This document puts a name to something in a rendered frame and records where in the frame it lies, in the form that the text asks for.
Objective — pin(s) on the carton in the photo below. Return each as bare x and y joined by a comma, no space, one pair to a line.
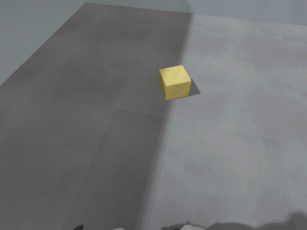
174,82

